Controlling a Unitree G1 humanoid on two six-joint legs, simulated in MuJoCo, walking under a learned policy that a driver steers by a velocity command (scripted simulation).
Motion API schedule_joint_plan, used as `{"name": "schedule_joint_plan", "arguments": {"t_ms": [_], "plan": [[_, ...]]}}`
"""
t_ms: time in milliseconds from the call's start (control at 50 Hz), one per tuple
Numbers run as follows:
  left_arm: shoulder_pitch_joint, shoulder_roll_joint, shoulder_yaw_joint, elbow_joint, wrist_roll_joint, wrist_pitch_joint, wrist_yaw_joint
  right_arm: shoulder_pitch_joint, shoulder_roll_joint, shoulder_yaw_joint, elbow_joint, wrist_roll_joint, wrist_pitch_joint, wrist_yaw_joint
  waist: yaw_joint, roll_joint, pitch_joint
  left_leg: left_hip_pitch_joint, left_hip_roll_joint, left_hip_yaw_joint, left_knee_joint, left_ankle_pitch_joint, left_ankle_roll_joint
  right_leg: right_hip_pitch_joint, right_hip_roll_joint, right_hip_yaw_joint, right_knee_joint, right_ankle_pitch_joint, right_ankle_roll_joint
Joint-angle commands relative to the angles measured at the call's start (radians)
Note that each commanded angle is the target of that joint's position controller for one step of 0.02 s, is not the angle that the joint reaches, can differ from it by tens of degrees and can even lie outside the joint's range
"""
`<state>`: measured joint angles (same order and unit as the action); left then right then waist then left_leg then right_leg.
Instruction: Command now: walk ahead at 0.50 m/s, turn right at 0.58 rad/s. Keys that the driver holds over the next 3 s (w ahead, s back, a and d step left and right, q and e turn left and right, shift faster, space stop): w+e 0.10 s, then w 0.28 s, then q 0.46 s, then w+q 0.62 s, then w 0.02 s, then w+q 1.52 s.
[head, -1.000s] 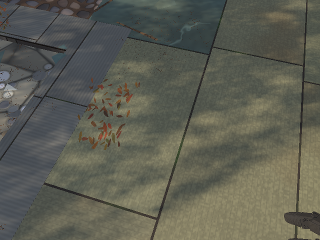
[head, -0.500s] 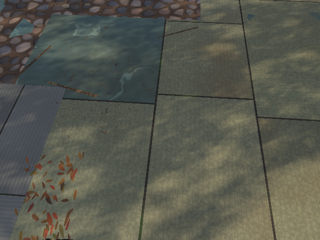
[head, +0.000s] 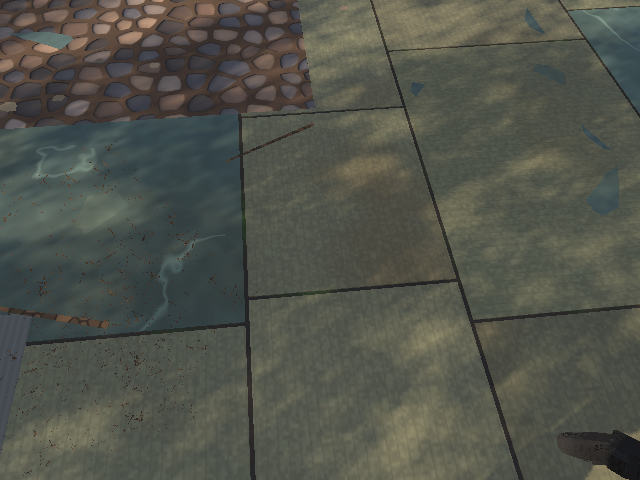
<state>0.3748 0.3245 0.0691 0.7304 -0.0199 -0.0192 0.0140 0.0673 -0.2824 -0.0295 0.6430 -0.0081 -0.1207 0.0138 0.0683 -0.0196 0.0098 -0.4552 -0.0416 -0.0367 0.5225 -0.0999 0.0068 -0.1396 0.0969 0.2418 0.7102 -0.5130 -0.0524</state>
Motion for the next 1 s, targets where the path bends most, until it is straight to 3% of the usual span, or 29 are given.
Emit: {"name": "schedule_joint_plan", "arguments": {"t_ms": [20, 40, 60, 80, 120, 200, 300, 340, 400, 420, 440, 460, 480, 500, 520, 540, 560, 580, 620, 660, 700, 780, 840, 900, 940, 960, 980, 1000], "plan": [[0.082, 0.104, 0.003, -0.089, -0.023, -0.024, 0.000, 0.277, -0.187, -0.075, -0.008, 0.009, 0.005, -0.001, -0.121, 0.241, -0.230, 0.723, 0.448, -0.746, -0.230, -0.499, 0.220, -0.621, -0.070, -0.036, 0.560, -0.039, 0.030], [-0.024, 0.146, 0.018, -0.101, -0.015, -0.019, -0.001, 0.242, -0.139, -0.062, -0.013, 0.011, 0.011, -0.007, -0.145, 0.151, -0.116, 0.613, 0.405, -0.573, -0.236, -0.438, 0.180, -0.639, -0.098, -0.066, 0.580, 0.057, 0.038], [-0.070, 0.131, 0.018, -0.109, -0.005, -0.015, 0.000, 0.203, -0.125, -0.055, -0.014, 0.002, 0.015, -0.007, -0.131, 0.086, -0.060, 0.510, 0.362, -0.448, -0.249, -0.290, 0.162, -0.607, -0.130, -0.091, 0.564, 0.124, 0.047], [-0.101, 0.118, 0.020, -0.121, 0.002, -0.016, -0.003, 0.183, -0.107, -0.050, -0.003, -0.001, 0.017, -0.009, -0.119, 0.085, -0.015, 0.441, 0.326, -0.359, -0.268, -0.178, 0.162, -0.597, -0.155, -0.093, 0.523, 0.168, 0.051], [-0.093, 0.075, 0.015, -0.125, -0.007, -0.010, -0.013, 0.179, -0.091, -0.045, 0.016, -0.005, 0.010, -0.011, -0.097, 0.132, -0.002, 0.366, 0.282, -0.239, -0.313, -0.078, 0.159, -0.534, -0.184, -0.115, 0.475, 0.206, 0.054], [-0.151, 0.014, -0.006, -0.144, 0.004, -0.010, -0.016, 0.207, -0.126, -0.057, 0.068, 0.005, 0.001, -0.003, -0.093, 0.097, 0.021, 0.356, 0.290, -0.135, -0.367, 0.069, 0.209, -0.565, -0.185, -0.126, 0.309, 0.262, 0.067], [-0.295, -0.011, -0.026, -0.167, 0.009, -0.038, -0.043, 0.232, -0.166, -0.062, 0.115, 0.025, 0.018, -0.004, -0.132, 0.080, 0.038, 0.369, 0.254, 0.001, -0.374, 0.164, 0.186, -0.486, -0.179, -0.209, -0.003, 0.485, 0.060], [-0.355, -0.008, -0.028, -0.185, 0.003, -0.044, -0.052, 0.280, -0.182, -0.064, 0.143, 0.032, 0.027, -0.004, -0.152, 0.085, 0.048, 0.398, 0.271, 0.005, -0.368, 0.166, 0.179, -0.458, -0.165, -0.232, -0.071, 0.497, 0.051], [-0.393, 0.019, -0.018, -0.207, 0.004, -0.050, -0.059, 0.307, -0.195, -0.066, 0.177, 0.041, 0.047, -0.006, -0.135, 0.103, 0.062, 0.470, 0.304, -0.007, -0.306, 0.305, 0.156, -0.417, -0.140, -0.241, -0.156, 0.421, 0.012], [-0.347, 0.038, -0.007, -0.198, 0.012, -0.055, -0.058, 0.300, -0.202, -0.066, 0.183, 0.042, 0.056, -0.009, -0.097, 0.112, 0.031, 0.484, 0.291, -0.002, -0.230, 0.466, 0.136, -0.334, -0.113, -0.253, -0.196, 0.416, -0.005], [-0.230, 0.068, 0.011, -0.162, 0.024, -0.060, -0.054, 0.283, -0.202, -0.063, 0.184, 0.045, 0.062, -0.013, -0.027, 0.107, -0.042, 0.460, 0.252, 0.023, -0.096, 0.608, 0.105, -0.156, -0.080, -0.275, -0.258, 0.502, -0.030], [-0.110, 0.120, 0.032, -0.128, 0.039, -0.061, -0.043, 0.283, -0.178, -0.052, 0.174, 0.035, 0.057, -0.017, 0.027, 0.093, -0.137, 0.352, 0.196, 0.047, 0.071, 0.542, 0.059, 0.076, -0.125, -0.244, -0.253, 0.685, -0.057], [0.024, 0.215, 0.049, -0.116, 0.068, -0.051, -0.025, 0.306, -0.097, -0.020, 0.133, -0.008, 0.044, -0.013, 0.050, -0.099, -0.314, 0.062, 0.097, 0.081, 0.416, 0.050, -0.007, 0.439, -0.396, 0.021, -0.150, 1.070, -0.151], [0.018, 0.203, 0.040, -0.122, 0.066, -0.037, -0.024, 0.448, -0.051, -0.003, 0.170, 0.009, 0.040, -0.010, 0.008, -0.248, -0.487, -0.098, -0.001, -0.049, 0.658, -0.592, -0.043, 0.560, -0.575, 0.290, -0.206, 1.134, -0.280], [-0.007, 0.133, 0.026, -0.123, 0.050, -0.028, -0.027, 0.384, -0.166, -0.038, 0.190, 0.039, 0.048, -0.012, 0.039, -0.116, -0.411, -0.121, 0.043, -0.118, 0.731, -0.565, -0.046, 0.434, -0.515, 0.182, -0.237, 1.087, -0.245], [-0.080, 0.099, 0.013, -0.116, 0.034, -0.031, -0.029, 0.311, -0.158, -0.042, 0.163, 0.053, 0.057, -0.016, 0.007, -0.113, -0.257, -0.189, 0.076, -0.078, 0.716, -0.520, -0.046, 0.324, -0.465, 0.050, -0.260, 1.070, -0.212], [-0.140, 0.067, 0.005, -0.106, 0.027, -0.036, -0.032, 0.295, -0.134, -0.040, 0.169, 0.041, 0.070, -0.026, -0.029, -0.068, -0.184, -0.177, 0.112, -0.057, 0.668, -0.454, -0.057, 0.207, -0.419, -0.023, -0.301, 1.015, -0.185], [-0.195, 0.044, 0.001, -0.102, 0.025, -0.041, -0.036, 0.301, -0.126, -0.046, 0.175, 0.030, 0.091, -0.035, -0.065, -0.076, -0.132, -0.117, 0.134, -0.045, 0.629, -0.397, -0.068, 0.087, -0.389, -0.086, -0.352, 0.956, -0.170], [-0.264, 0.042, 0.005, -0.092, 0.048, -0.055, -0.036, 0.341, -0.096, -0.049, 0.180, 0.028, 0.129, -0.047, -0.113, -0.100, -0.107, 0.006, 0.125, -0.017, 0.638, -0.301, -0.091, -0.077, -0.372, -0.172, -0.429, 0.925, -0.179], [-0.302, 0.051, 0.009, -0.077, 0.054, -0.060, -0.025, 0.320, -0.088, -0.056, 0.153, 0.024, 0.148, -0.055, -0.127, -0.108, -0.076, -0.009, 0.129, -0.014, 0.592, -0.249, -0.102, -0.120, -0.380, -0.230, -0.466, 0.874, -0.192], [-0.294, 0.062, 0.015, -0.054, 0.049, -0.055, -0.007, 0.261, -0.080, -0.056, 0.116, 0.018, 0.154, -0.052, -0.113, -0.098, -0.063, -0.034, 0.147, -0.015, 0.501, -0.176, -0.096, -0.097, -0.384, -0.268, -0.482, 0.792, -0.188], [-0.287, 0.097, 0.026, -0.026, 0.039, -0.027, 0.015, 0.165, -0.073, -0.053, 0.060, 0.017, 0.159, -0.025, -0.080, -0.075, -0.055, -0.005, 0.154, 0.017, 0.335, -0.105, -0.074, -0.056, -0.400, -0.313, -0.491, 0.658, -0.185], [-0.274, 0.126, 0.037, -0.008, 0.022, -0.005, 0.010, 0.118, -0.094, -0.061, 0.019, 0.017, 0.172, -0.007, -0.063, -0.068, -0.044, -0.002, 0.144, 0.045, 0.259, -0.166, -0.052, 0.002, -0.434, -0.311, -0.452, 0.624, -0.178], [-0.255, 0.157, 0.052, 0.009, -0.001, 0.002, -0.002, 0.090, -0.100, -0.067, -0.008, 0.025, 0.183, 0.004, -0.056, -0.068, -0.041, 0.030, 0.133, 0.077, 0.171, -0.240, -0.003, 0.032, -0.463, -0.288, -0.438, 0.366, -0.148], [-0.257, 0.141, 0.050, 0.022, -0.016, 0.003, -0.007, 0.136, -0.106, -0.075, 0.010, 0.025, 0.175, 0.006, -0.088, -0.045, -0.033, 0.154, 0.087, 0.127, 0.029, -0.197, 0.043, -0.018, -0.422, -0.324, -0.366, 0.173, -0.098], [-0.245, 0.105, 0.041, 0.032, -0.007, 0.002, -0.010, 0.215, -0.136, -0.092, 0.041, 0.029, 0.169, -0.003, -0.112, -0.003, -0.047, 0.275, 0.061, 0.115, -0.024, -0.196, 0.077, -0.084, -0.377, -0.366, -0.249, 0.136, -0.061], [-0.273, 0.036, 0.020, 0.011, 0.022, -0.003, -0.015, 0.340, -0.236, -0.126, 0.068, 0.039, 0.159, -0.019, -0.143, 0.223, -0.082, 0.455, 0.214, -0.139, -0.113, -0.091, 0.162, -0.270, -0.267, -0.477, 0.105, 0.099, 0.016], [-0.356, 0.022, 0.013, -0.069, 0.034, -0.020, -0.012, 0.366, -0.325, -0.137, 0.046, 0.026, 0.132, -0.012, -0.157, 0.377, -0.067, 0.577, 0.395, -0.651, -0.256, -0.323, 0.365, -0.663, -0.067, -0.380, 0.371, -0.164, 0.079]]}}
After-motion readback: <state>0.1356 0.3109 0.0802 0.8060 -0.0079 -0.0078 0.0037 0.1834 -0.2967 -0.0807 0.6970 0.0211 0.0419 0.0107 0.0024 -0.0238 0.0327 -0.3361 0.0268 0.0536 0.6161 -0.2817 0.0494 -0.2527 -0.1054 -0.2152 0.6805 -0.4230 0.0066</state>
